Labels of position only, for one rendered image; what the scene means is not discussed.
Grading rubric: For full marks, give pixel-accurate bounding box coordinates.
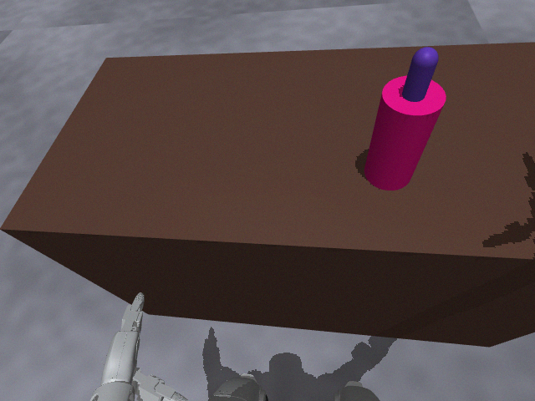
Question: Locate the left robot arm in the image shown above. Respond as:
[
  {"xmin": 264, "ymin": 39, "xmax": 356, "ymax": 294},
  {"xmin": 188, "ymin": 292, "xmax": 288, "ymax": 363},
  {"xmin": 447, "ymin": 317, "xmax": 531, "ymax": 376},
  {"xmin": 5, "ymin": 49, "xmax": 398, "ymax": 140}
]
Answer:
[{"xmin": 90, "ymin": 382, "xmax": 135, "ymax": 401}]

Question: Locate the bottle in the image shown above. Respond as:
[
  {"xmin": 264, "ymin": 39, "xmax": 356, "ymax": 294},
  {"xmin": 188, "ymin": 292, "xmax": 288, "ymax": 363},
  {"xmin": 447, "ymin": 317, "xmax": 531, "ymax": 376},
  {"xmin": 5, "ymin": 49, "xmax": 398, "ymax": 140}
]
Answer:
[{"xmin": 364, "ymin": 47, "xmax": 446, "ymax": 190}]

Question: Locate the left robot hand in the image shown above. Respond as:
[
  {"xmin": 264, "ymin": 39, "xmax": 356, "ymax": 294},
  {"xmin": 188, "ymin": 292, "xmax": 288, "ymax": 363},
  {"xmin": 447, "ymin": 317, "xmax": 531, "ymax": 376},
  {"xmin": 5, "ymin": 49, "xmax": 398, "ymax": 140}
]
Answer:
[{"xmin": 100, "ymin": 292, "xmax": 188, "ymax": 401}]

